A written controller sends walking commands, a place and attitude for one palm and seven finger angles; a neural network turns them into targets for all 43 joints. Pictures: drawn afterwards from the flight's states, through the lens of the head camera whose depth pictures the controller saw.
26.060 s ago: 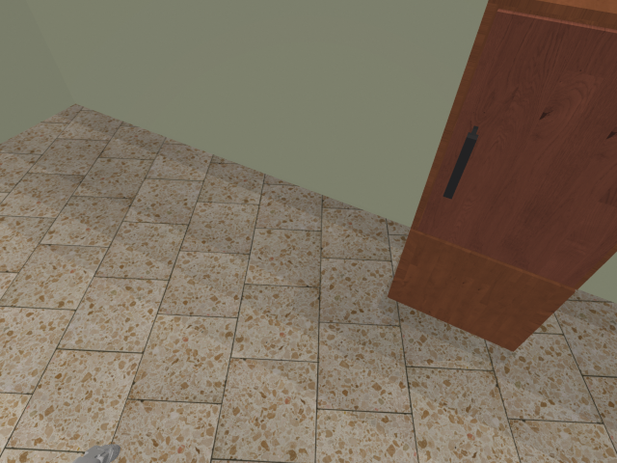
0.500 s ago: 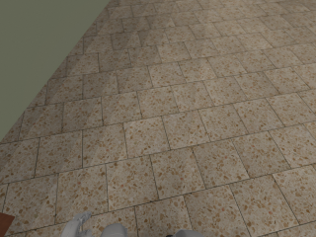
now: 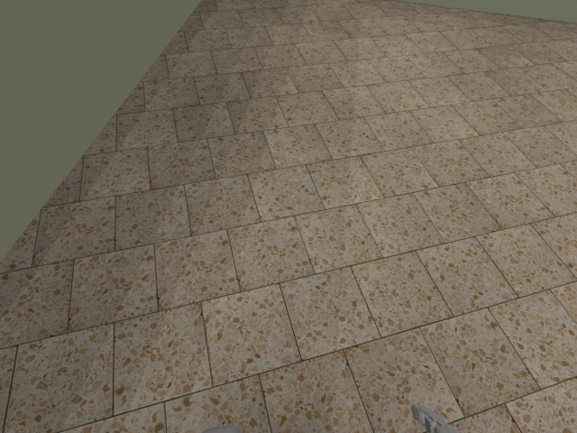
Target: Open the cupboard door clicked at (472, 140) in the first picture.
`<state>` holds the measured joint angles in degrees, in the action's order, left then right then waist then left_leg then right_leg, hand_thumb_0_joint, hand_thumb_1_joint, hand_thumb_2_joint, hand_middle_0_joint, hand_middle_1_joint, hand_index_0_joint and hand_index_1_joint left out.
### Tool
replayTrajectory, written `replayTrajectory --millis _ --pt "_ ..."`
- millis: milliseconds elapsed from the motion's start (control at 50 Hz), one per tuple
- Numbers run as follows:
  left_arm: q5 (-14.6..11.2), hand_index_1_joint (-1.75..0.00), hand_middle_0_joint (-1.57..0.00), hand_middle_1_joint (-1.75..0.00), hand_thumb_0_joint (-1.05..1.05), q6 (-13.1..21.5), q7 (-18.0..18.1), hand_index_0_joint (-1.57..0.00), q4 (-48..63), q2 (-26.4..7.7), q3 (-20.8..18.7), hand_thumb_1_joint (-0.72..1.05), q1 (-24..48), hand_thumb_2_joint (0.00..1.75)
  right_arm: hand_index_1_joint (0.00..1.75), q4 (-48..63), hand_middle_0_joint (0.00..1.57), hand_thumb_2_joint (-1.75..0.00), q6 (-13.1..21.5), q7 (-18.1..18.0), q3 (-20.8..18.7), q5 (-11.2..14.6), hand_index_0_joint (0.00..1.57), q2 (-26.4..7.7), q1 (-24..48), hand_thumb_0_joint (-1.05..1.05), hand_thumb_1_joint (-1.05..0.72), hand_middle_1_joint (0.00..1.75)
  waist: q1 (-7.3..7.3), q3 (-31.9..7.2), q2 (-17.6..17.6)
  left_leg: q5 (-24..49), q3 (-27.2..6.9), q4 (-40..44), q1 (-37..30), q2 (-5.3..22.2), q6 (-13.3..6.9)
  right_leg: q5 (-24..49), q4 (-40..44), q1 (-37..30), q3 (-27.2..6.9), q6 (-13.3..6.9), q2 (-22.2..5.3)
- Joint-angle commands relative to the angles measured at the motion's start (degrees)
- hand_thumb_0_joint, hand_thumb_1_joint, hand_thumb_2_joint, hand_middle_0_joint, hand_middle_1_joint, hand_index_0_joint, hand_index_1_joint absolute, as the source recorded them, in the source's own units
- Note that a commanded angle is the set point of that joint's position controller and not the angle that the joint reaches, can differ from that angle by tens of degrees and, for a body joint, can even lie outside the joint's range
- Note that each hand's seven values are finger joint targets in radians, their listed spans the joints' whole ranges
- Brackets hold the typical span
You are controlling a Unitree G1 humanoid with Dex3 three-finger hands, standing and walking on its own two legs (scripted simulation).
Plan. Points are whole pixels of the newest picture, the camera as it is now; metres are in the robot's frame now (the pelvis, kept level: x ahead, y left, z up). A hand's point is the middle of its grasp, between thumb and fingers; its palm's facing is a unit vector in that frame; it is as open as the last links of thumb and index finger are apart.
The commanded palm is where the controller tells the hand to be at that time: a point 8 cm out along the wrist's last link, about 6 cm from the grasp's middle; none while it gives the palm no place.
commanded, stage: walk to a spot facing it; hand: left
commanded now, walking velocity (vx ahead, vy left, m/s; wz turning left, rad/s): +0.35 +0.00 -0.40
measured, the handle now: out of the picture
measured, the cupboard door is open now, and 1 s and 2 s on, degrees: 39 39 39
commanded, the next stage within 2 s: turn to face it in 0.28 s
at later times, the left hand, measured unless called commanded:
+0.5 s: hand (261, 280) +0.39 +0.09 -0.15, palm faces -0.21 -0.95 -0.23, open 7.4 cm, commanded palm none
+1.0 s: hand (252, 252) +0.46 +0.12 -0.16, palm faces +0.12 -0.96 -0.25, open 7.4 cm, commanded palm none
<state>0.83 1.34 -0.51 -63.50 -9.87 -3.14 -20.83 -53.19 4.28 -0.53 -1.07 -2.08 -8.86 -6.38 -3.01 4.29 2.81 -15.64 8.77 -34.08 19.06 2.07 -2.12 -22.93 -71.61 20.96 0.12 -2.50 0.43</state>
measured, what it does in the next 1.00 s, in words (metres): walks ahead: right foot, then left foot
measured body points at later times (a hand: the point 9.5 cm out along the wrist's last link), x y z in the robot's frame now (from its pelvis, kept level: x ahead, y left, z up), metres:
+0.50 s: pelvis +0.24 -0.07 +0.01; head +0.28 -0.09 +0.46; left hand +0.40 +0.14 -0.13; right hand +0.17 -0.30 -0.15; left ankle +0.22 +0.08 -0.64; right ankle +0.25 -0.14 -0.73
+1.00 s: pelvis +0.38 -0.09 +0.00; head +0.44 -0.09 +0.45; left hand +0.45 +0.17 -0.14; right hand +0.47 -0.34 -0.14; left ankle +0.42 +0.03 -0.73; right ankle +0.37 -0.24 -0.68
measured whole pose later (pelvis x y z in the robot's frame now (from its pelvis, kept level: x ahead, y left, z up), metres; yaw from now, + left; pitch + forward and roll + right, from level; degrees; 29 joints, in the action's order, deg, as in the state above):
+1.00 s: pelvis +0.38 -0.09 +0.00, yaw +5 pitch +3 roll -1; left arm 0.5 -2.1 0.8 -53.3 -12.7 -3.9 -7.6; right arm -54.0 -1.1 -0.5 -2.5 -1.8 -12.2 -10.4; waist 0.6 4.6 -0.4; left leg -11.6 -0.1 -31.4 22.3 0.6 -0.6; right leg -27.2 -53.8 26.0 0.1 4.0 -3.2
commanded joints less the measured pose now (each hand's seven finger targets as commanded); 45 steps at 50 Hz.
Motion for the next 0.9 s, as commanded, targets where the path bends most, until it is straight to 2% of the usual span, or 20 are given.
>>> replayTrajectory --millis 0,80,180,240,280,300,320,340,380,440,480,620,680,700,720,740,760,800,840,880 --pt "0.97 -0.3 -0.2 -0.3 0.0 0.64 -1.3 -0.2 6.81 -1.5 -0.84 0.9 3.12 0.9 0.3 -2.16 0.2 -0.9 1.04 -1.0 -2.06 0.43 0.2 -7.97 -12.19 0.0 -0.9 0.3 2.69 -2.31 -7.76 13.59 -11.17 21.97 -9.37 16.89 -5.08 6.78 1.81 13.5 -1.62 1.65 -6.79" --pt "1.15 -0.3 -0.2 -0.3 0.0 0.01 -2.0 -0.2 8.48 -0.47 -0.53 0.9 8.47 0.9 0.3 -3.98 0.2 -0.9 0.87 -0.64 -2.21 0.62 0.2 -7.97 -15.88 0.0 -0.9 0.3 3.26 -2.11 -9.66 22.11 -0.93 21.52 -10.95 13.45 -3.41 12.61 17.14 11.69 3.26 2.09 -6.58" --pt "0.97 -0.3 -0.2 -0.3 0.0 -0.45 -2.63 -0.2 11.44 -1.9 -0.43 0.9 18.53 0.9 0.3 -5.37 0.2 -0.9 0.14 -0.75 -1.61 0.22 0.2 -9.07 -20.2 0.0 -0.9 0.3 5.47 2.54 -10.47 22.71 1.21 21.24 -12.3 15.08 -3.04 15.27 28.59 9.76 6.17 0.92 -4.86" --pt "0.8 -0.3 -0.2 -0.3 0.0 -0.24 -2.6 -0.2 11.71 -4.12 -0.65 0.9 17.32 0.9 0.3 -5.64 0.2 -0.9 -0.26 -0.85 -1.8 0.16 0.2 -10.96 -20.06 0.0 -0.9 0.3 3.26 0.42 -9.7 35.52 2.62 14.14 -15.58 16.69 -2.35 10.79 32.72 2.8 7.65 -1.26 -2.33" --pt "0.84 -0.3 -0.2 -0.3 0.0 0.67 -2.14 -0.2 8.01 -6.89 -1.33 0.9 4.44 0.9 0.3 -5.1 0.2 -0.9 -0.4 -0.8 -1.88 0.8 0.2 -12.82 -17.92 0.0 -0.9 0.3 -3.18 -6.81 -7.42 45.35 4.99 -3.88 -12.19 13.9 0.1 12.26 38.89 -16.38 9.52 -3.38 1.17" --pt "1.02 -0.3 -0.2 -0.3 0.0 1.33 -1.39 -0.2 5.47 -12.16 -2.77 0.9 -4.83 0.9 0.3 -3.95 0.2 -0.9 -0.22 -0.14 -1.75 1.78 0.2 -11.55 -16.85 0.0 -0.9 0.3 -7.1 -13.59 -0.65 32.62 7.22 -19.67 0.16 10.27 2.35 15.45 40.74 -33.09 -0.3 -6.65 -7.26" --pt "0.38 -0.3 -0.2 -0.3 0.0 1.59 -0.49 -0.2 4.75 -18.32 -4.01 0.9 -9.84 0.9 0.3 -1.6 0.2 -0.9 -0.03 -0.35 -1.52 2.74 0.2 -7.95 -17.36 0.0 -0.9 0.3 -7.01 -19.59 12.53 -18.71 4.94 -41.64 17.19 0.35 5.52 30.27 46.85 -44.49 -30.15 -15.2 -25.87" --pt "-0.56 -0.3 -0.2 -0.3 0.0 1.46 0.26 -0.2 5.5 -19.53 -4.15 0.9 -7.39 0.9 0.3 -0.75 0.2 -0.9 -0.2 -0.63 -1.89 2.53 0.2 -9.81 -12.95 0.0 -0.9 0.3 -6.52 -18.9 9.3 -18.95 -5.44 -47.48 21.13 2.7 4.59 31.52 50.5 -40.08 -31.41 -16.6 -26.81" --pt "-0.66 -0.3 -0.2 -0.3 0.0 1.36 1.13 -0.2 8.17 -12.93 -1.94 0.9 2.33 0.9 0.3 -1.45 0.2 -0.9 -0.84 -0.8 -1.84 1.77 0.2 -8.17 -10.15 0.0 -0.9 0.3 -0.95 -8.64 0.73 -9.49 -9.11 -43.87 19.21 6.75 4.65 37.03 51.15 -23.07 -17.62 -12.6 -21.85" --pt "-0.04 -0.3 -0.2 -0.3 0.0 2.55 1.41 -0.2 8.85 -8.52 -0.2 0.9 9.8 0.9 0.3 -6.41 0.2 -0.9 -3.47 -0.47 -0.87 1.15 0.2 -3.56 -19.56 0.0 -0.9 0.3 6.07 -6.61 2.88 -5.72 -7.45 -29.98 7.48 6.49 5.13 41.81 54.02 -9.32 -1.68 -7.92 -16.25" --pt "-0.31 -0.3 -0.2 -0.3 0.0 2.94 1.16 -0.2 8.26 -6.86 0.55 0.9 10.09 0.9 0.3 -7.39 0.2 -0.9 -4.31 -0.28 -0.57 1.43 0.2 -2.26 -19.71 0.0 -0.9 0.3 6.66 -5.37 2.99 -2.01 -6.29 -24.72 4.88 5.16 5.38 42.38 55.43 -6.8 2.07 -6.54 -14.45" --pt "0.24 -0.3 -0.2 -0.3 0.0 1.79 1.81 -0.2 6.74 -7.59 -0.63 0.9 8.32 0.9 0.3 -3.55 0.2 -0.9 -4.6 0.61 -1.44 1.37 0.2 -2.85 -8.76 0.0 -0.9 0.3 4.06 -0.7 3.87 -0.37 -3.48 -10.8 7.24 3.49 4.67 41.88 51.63 -12.3 4.99 -5.32 -17.85" --pt "-0.04 -0.3 -0.2 -0.3 0.0 1.22 2.08 -0.2 7.51 -9.64 -1.44 0.9 7.97 0.9 0.3 -2.8 0.2 -0.9 -4.53 0.95 -1.82 0.75 0.2 -4.9 -9.79 0.0 -0.9 0.3 5.41 -3.08 1.71 4.01 -1.69 -1.33 1.46 0.75 3.23 46.58 41.24 -15.76 7.94 -2.56 -17.2" --pt "-0.22 -0.3 -0.2 -0.3 0.0 0.98 2.08 -0.2 7.99 -10.06 -1.57 0.9 7.4 0.9 0.3 -3.19 0.2 -0.9 -4.41 0.92 -2.32 0.45 0.2 -6.99 -13.08 0.0 -0.9 0.3 6.83 -6.31 -1.16 14.23 -3.13 2.43 -5.66 0.82 1.94 43.81 32.92 -13.66 9.33 -0.37 -15.88" --pt "-0.69 -0.3 -0.2 -0.3 0.0 0.51 2.05 -0.2 9.13 -8.61 -1.47 0.9 6.25 0.9 0.3 -2.81 0.2 -0.9 -4.13 0.7 -3.34 -0.06 0.2 -11.52 -16.6 0.0 -0.9 0.3 7.89 -9.88 -12.27 35.0 -16.54 5.39 -14.18 10.34 -3.74 26.63 20.97 -4.42 11.69 3.7 -10.02" --pt "-1.28 -0.3 -0.2 -0.3 0.0 0.21 2.11 -0.2 11.82 -6.34 -0.77 0.9 7.4 0.9 0.3 -2.63 0.2 -0.9 -4.2 0.12 -4.22 0.01 0.2 -16.15 -19.57 0.0 -0.9 0.3 8.72 -11.75 -22.38 54.04 -33.82 9.24 -17.26 23.15 -12.89 -16.25 6.67 5.12 8.57 5.62 -3.09" --pt "-0.51 -0.3 -0.2 -0.3 0.0 -0.64 2.29 -0.2 13.45 -7.61 -0.88 0.9 10.78 0.9 0.3 -2.86 0.2 -0.9 -4.54 -0.57 -4.34 0.39 0.2 -17.22 -19.47 0.0 -0.9 0.3 8.64 -13.08 -13.04 43.43 -35.54 10.91 -15.5 24.53 -14.45 -16.23 0.27 7.65 0.77 5.11 -3.24" --pt "-0.15 -0.3 -0.2 -0.3 0.0 -0.81 2.04 -0.2 13.56 -6.98 -1.37 0.9 13.6 0.9 0.3 -0.44 0.2 -0.9 -4.16 -1.24 -4.21 0.37 0.2 -15.27 -13.3 0.0 -0.9 0.3 6.54 -9.84 -12.94 29.12 -31.65 12.53 -9.61 19.79 -11.58 -9.31 -1.28 11.81 -2.3 5.7 -5.09" --pt "0.0 -0.3 -0.2 -0.3 0.0 -1.46 1.35 -0.2 12.74 -6.38 -1.56 0.9 11.57 0.9 0.3 1.31 0.2 -0.9 -3.77 -1.25 -3.65 0.37 0.2 -13.64 -8.26 0.0 -0.9 0.3 3.98 -9.11 -10.05 26.92 -24.04 12.77 -7.2 14.9 -8.36 -4.43 4.32 9.76 -1.13 6.42 -5.01" --pt "-0.11 -0.3 -0.2 -0.3 0.0 -2.1 1.25 -0.2 12.89 -5.87 -1.47 0.9 10.87 0.9 0.3 1.88 0.2 -0.9 -3.86 -0.97 -4.01 0.44 0.2 -14.47 -7.15 0.0 -0.9 0.3 3.91 -9.89 -10.36 25.75 -21.2 12.57 -6.43 12.73 -7.53 -4.03 11.66 6.54 0.05 6.6 -4.03"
